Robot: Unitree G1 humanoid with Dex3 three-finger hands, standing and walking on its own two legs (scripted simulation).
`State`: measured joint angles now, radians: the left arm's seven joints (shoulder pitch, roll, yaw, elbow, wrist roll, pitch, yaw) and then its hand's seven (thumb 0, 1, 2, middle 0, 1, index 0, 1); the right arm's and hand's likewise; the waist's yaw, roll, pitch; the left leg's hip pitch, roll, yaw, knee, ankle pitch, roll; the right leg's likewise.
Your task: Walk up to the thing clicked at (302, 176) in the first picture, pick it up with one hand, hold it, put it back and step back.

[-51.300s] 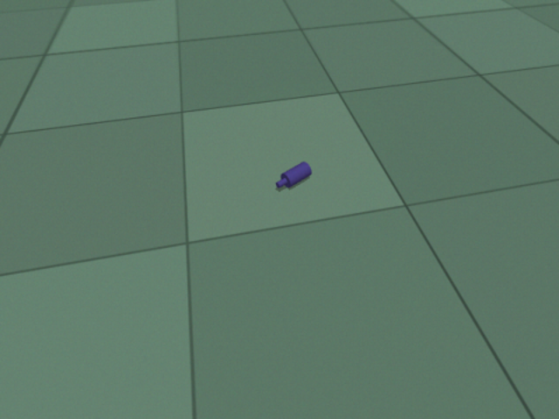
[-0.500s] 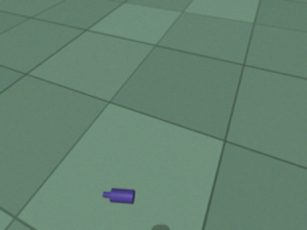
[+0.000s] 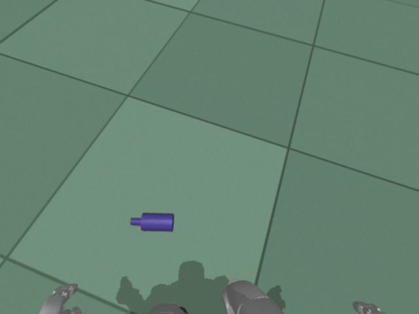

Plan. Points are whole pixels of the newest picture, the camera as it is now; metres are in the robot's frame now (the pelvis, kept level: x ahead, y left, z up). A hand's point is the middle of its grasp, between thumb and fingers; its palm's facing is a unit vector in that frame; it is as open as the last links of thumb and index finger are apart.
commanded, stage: step back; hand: left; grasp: from above
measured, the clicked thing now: (152, 221) +0.50 +0.22 -0.73
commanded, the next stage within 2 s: none
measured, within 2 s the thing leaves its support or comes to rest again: neither
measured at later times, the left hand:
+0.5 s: hand out of the picture +0.02 +0.23 -0.14, palm faces +0.00 -0.92 -0.40, open 7.3 cm
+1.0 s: hand out of the picture -0.21 +0.23 -0.17, palm faces -0.06 -0.91 -0.41, open 7.3 cm
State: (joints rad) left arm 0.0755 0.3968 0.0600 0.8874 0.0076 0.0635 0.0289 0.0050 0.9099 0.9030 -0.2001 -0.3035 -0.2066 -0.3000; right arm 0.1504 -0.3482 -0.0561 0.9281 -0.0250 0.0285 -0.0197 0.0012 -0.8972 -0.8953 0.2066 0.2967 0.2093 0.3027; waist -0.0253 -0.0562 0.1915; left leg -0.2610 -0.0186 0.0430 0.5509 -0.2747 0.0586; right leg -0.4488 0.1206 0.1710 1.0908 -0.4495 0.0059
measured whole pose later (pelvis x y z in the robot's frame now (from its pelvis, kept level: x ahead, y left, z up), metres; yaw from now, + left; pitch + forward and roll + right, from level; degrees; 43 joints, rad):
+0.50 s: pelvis -0.12 -0.03 +0.00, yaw +0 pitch -1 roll +1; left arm 0.11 0.35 0.06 0.76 0.03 0.04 0.02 0.01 0.91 0.90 -0.20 -0.30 -0.21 -0.30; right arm 0.15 -0.41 -0.04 0.89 0.00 0.04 -0.03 0.00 -0.90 -0.90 0.20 0.30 0.21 0.30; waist 0.01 0.01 0.18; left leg -0.31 -0.07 -0.09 0.90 -0.52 -0.03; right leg -0.34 0.02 0.02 0.57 -0.20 -0.03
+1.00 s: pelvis -0.29 -0.05 -0.02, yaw -5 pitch -3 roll +0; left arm 0.22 0.41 0.09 0.86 0.02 0.06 0.00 0.01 0.91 0.90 -0.20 -0.30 -0.21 -0.30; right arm 0.08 -0.38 -0.05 0.80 -0.03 0.03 -0.01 0.00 -0.90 -0.90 0.21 0.30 0.21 0.30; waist 0.03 -0.02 0.19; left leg -0.42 0.06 0.03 0.63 -0.15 -0.01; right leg -0.22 0.02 0.08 0.70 -0.43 0.02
